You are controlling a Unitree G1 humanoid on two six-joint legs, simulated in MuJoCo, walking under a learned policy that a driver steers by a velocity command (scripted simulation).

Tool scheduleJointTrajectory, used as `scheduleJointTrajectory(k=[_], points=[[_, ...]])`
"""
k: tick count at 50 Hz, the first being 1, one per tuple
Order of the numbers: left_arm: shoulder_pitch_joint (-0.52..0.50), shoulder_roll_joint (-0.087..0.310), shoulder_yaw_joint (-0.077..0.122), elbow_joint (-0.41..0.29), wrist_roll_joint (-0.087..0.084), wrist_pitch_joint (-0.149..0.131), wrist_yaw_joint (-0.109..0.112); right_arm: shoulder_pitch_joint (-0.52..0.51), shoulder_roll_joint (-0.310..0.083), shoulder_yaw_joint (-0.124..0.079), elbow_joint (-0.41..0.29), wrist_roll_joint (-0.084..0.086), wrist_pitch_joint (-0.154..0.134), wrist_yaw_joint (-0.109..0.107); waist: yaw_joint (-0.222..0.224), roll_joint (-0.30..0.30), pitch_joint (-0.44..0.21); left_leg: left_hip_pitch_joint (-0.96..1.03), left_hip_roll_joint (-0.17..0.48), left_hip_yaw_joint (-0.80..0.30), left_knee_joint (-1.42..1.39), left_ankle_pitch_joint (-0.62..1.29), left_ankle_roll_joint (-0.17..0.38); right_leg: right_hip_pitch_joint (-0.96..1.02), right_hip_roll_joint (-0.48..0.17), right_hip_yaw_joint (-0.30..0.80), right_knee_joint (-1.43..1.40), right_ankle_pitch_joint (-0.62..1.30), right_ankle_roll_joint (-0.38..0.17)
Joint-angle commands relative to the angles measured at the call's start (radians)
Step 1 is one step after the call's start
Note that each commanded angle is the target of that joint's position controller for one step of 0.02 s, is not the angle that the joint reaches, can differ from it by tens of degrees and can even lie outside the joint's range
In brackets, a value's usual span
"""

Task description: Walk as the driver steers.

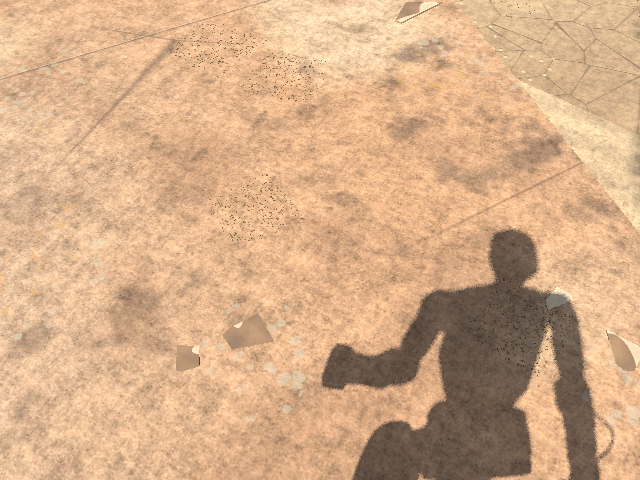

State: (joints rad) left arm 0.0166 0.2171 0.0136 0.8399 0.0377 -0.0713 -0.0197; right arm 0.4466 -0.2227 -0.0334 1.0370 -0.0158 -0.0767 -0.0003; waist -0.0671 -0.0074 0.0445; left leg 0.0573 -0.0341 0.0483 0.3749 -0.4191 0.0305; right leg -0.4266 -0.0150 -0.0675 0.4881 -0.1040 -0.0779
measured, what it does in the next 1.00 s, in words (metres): walks ahead: left foot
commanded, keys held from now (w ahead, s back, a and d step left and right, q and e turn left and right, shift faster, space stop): w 0.80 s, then w+q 0.20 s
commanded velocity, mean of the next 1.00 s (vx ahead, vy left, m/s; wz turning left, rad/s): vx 0.50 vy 0.00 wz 0.04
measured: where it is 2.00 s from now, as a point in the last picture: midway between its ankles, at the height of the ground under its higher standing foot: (284, 295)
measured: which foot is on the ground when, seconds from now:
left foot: down 0.00-0.00, up 0.02-0.52, down 0.54-1.00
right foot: down 0.00-0.56, up 0.58-1.00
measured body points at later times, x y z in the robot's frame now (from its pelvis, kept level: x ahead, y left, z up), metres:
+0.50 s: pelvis +0.26 +0.00 +0.01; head +0.29 +0.01 +0.45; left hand +0.18 +0.24 -0.14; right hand +0.46 -0.22 -0.10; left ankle +0.40 +0.10 -0.71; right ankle +0.11 -0.09 -0.73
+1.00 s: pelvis +0.52 +0.02 +0.01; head +0.55 +0.02 +0.46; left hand +0.70 +0.25 -0.11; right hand +0.46 -0.22 -0.13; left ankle +0.41 +0.09 -0.73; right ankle +0.69 -0.10 -0.70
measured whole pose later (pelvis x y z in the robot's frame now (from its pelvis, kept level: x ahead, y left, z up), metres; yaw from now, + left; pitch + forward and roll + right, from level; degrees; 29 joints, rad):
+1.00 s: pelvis +0.52 +0.02 +0.01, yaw +4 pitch +1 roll +2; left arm 0.02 0.21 0.03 0.88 0.02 -0.04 -0.03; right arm 0.47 -0.18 -0.03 1.04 -0.02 -0.08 0.00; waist -0.08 -0.04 0.04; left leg 0.06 -0.08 0.03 0.22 -0.29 0.06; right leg -0.57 -0.08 -0.03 0.61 -0.05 0.00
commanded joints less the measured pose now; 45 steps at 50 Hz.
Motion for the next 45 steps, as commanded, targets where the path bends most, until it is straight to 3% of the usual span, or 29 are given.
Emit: scheduleJointTrajectory(k=[1, 2, 3, 4, 6, 9, 14, 17, 21, 24, 25, 26, 27, 28, 29, 30, 31, 32, 33, 34, 37, 41, 45], points=[[0.492, 0.309, 0.095, 0.082, 0.03, -0.011, 0.026, 0.088, -0.014, 0.007, -0.09, 0.043, -0.011, 0.004, 0.182, -0.257, -0.343, -0.57, -0.008, 0.053, 0.779, 0.101, 0.032, 0.784, -0.406, 0.604, -0.143, -0.157, -0.222], [0.436, 0.256, 0.089, 0.08, -0.011, 0.004, 0.018, 0.036, -0.13, -0.023, -0.075, 0.012, -0.005, -0.004, 0.176, -0.132, -0.308, -0.675, -0.002, -0.075, 0.886, -0.088, 0.048, 0.715, -0.394, 0.701, -0.211, -0.185, -0.225], [0.327, 0.201, 0.073, 0.063, -0.021, 0.005, 0.015, -0.04, -0.132, -0.03, -0.098, 0.007, -0.006, -0.001, 0.134, -0.086, -0.156, -0.715, 0.052, -0.099, 0.894, -0.012, 0.059, 0.58, -0.35, 0.54, -0.22, -0.173, -0.2], [0.268, 0.142, 0.058, 0.056, -0.018, -0.002, 0.01, -0.08, -0.112, -0.025, -0.106, 0.009, -0.011, 0.005, 0.112, -0.047, -0.088, -0.69, 0.086, -0.101, 0.842, 0.058, 0.058, 0.462, -0.305, 0.439, -0.259, -0.097, -0.176], [0.237, 0.091, 0.043, 0.074, -0.023, -0.014, 0.016, -0.075, -0.086, -0.024, -0.1, -0.013, 0.011, 0.015, 0.056, -0.068, -0.025, -0.604, 0.124, -0.093, 0.749, 0.109, 0.041, 0.319, -0.223, 0.295, -0.312, 0.006, -0.118], [0.294, 0.11, 0.046, 0.108, -0.03, -0.035, 0.018, -0.089, -0.064, -0.023, -0.105, -0.022, 0.036, 0.03, 0.035, -0.058, -0.025, -0.601, 0.128, -0.064, 0.707, 0.159, 0.014, 0.299, -0.2, 0.223, -0.345, 0.121, -0.13], [0.373, 0.115, 0.044, 0.145, -0.03, -0.034, 0.017, -0.294, -0.064, -0.017, -0.176, -0.017, 0.042, 0.037, 0.067, -0.045, 0.035, -0.721, 0.154, -0.027, 0.512, 0.317, -0.023, 0.336, -0.173, 0.152, -0.39, 0.166, -0.134], [0.417, 0.121, 0.043, 0.162, -0.028, -0.033, 0.017, -0.393, -0.048, -0.005, -0.209, -0.01, 0.038, 0.036, 0.094, -0.05, 0.045, -0.689, 0.132, 0.005, 0.362, 0.387, -0.021, 0.365, -0.162, 0.115, -0.383, 0.239, -0.123], [0.474, 0.129, 0.043, 0.193, -0.019, -0.027, 0.025, -0.476, -0.061, -0.002, -0.245, -0.008, 0.032, 0.03, 0.117, -0.059, 0.06, -0.68, 0.105, 0.021, 0.248, 0.377, 0.013, 0.479, -0.195, 0.107, -0.345, 0.325, -0.117], [0.451, 0.146, 0.048, 0.201, -0.013, -0.022, 0.034, -0.439, -0.08, -0.011, -0.247, -0.009, 0.02, 0.024, 0.081, -0.065, 0.042, -0.588, 0.068, 0.034, 0.186, 0.279, 0.058, 0.538, -0.217, 0.09, -0.245, 0.532, -0.096], [0.435, 0.155, 0.05, 0.202, -0.012, -0.02, 0.036, -0.364, -0.092, -0.019, -0.224, -0.01, 0.014, 0.017, 0.046, -0.069, 0.003, -0.486, 0.036, 0.047, 0.163, 0.247, 0.076, 0.538, -0.21, 0.076, -0.152, 0.663, -0.083], [0.417, 0.155, 0.05, 0.201, -0.016, -0.015, 0.034, -0.215, -0.104, -0.03, -0.173, -0.016, 0.005, 0.01, -0.019, -0.044, -0.072, -0.31, 0.005, 0.066, 0.096, 0.281, 0.099, 0.507, -0.176, 0.044, 0.021, 0.71, -0.065], [0.415, 0.133, 0.041, 0.185, -0.022, -0.015, 0.033, -0.033, -0.158, -0.05, -0.119, -0.035, -0.005, -0.002, -0.079, 0.002, -0.18, -0.044, 0.097, -0.035, 0.09, 0.276, 0.139, 0.342, -0.131, 0.017, 0.257, 0.517, -0.045], [0.51, 0.037, 0.02, 0.153, -0.059, -0.016, 0.022, 0.081, -0.279, -0.082, -0.107, -0.053, -0.005, -0.007, -0.06, 0.22, -0.322, 0.25, 0.402, -0.498, 0.022, 0.167, 0.258, -0.002, 0.029, -0.047, 0.654, -0.015, 0.006], [0.494, 0.105, 0.042, 0.165, -0.034, -0.015, 0.022, 0.029, -0.261, -0.08, -0.108, -0.012, 0.01, 0.004, -0.041, 0.181, -0.333, 0.225, 0.448, -0.724, -0.101, 0.169, 0.289, -0.135, 0.083, 0.093, 0.8, -0.411, -0.006], [0.413, 0.12, 0.051, 0.144, -0.025, -0.011, 0.021, -0.092, -0.215, -0.068, -0.125, 0.005, 0.015, 0.006, 0.01, 0.107, -0.166, 0.081, 0.413, -0.559, -0.107, 0.103, 0.261, -0.199, 0.013, 0.124, 0.83, -0.337, -0.016], [0.359, 0.103, 0.047, 0.131, -0.023, -0.016, 0.015, -0.164, -0.14, -0.049, -0.138, 0.005, 0.01, 0.011, 0.028, 0.05, -0.073, -0.058, 0.369, -0.446, -0.151, 0.135, 0.234, -0.19, -0.026, 0.12, 0.775, -0.258, -0.017], [0.345, 0.081, 0.046, 0.132, -0.021, -0.011, 0.012, -0.196, -0.103, -0.038, -0.135, 0.003, 0.004, 0.01, 0.058, 0.052, -0.023, -0.148, 0.317, -0.354, -0.188, 0.173, 0.195, -0.152, -0.058, 0.113, 0.708, -0.215, -0.013], [0.357, 0.07, 0.044, 0.135, -0.006, 0.002, 0.008, -0.204, -0.077, -0.029, -0.122, 0.006, -0.002, 0.007, 0.086, 0.075, -0.001, -0.219, 0.277, -0.285, -0.212, 0.231, 0.169, -0.102, -0.077, 0.11, 0.658, -0.193, -0.001], [0.373, 0.055, 0.042, 0.144, 0.001, 0.015, 0.002, -0.19, -0.07, -0.026, -0.111, 0.004, -0.009, 0.005, 0.097, 0.081, -0.008, -0.244, 0.259, -0.242, -0.224, 0.279, 0.163, -0.066, -0.078, 0.1, 0.641, -0.177, 0.009], [0.309, 0.051, 0.043, 0.12, 0.0, 0.032, -0.009, -0.116, -0.104, -0.032, -0.077, 0.008, -0.027, 0.004, 0.102, 0.065, 0.003, -0.232, 0.243, -0.179, -0.255, 0.379, 0.181, -0.123, -0.093, 0.073, 0.582, -0.106, 0.035], [0.129, 0.056, 0.04, 0.056, -0.004, 0.035, -0.011, -0.04, -0.095, -0.027, -0.053, 0.009, -0.025, 0.004, 0.063, 0.058, 0.048, -0.177, 0.219, -0.143, -0.281, 0.43, 0.181, -0.231, -0.111, 0.044, 0.398, 0.02, 0.069], [-0.003, 0.041, 0.028, 0.006, -0.011, 0.028, -0.011, 0.026, -0.107, -0.027, -0.034, 0.008, -0.02, -0.001, 0.026, 0.066, 0.052, -0.121, 0.206, -0.144, -0.244, 0.532, 0.179, -0.198, -0.07, 0.018, 0.199, 0.094, 0.086]])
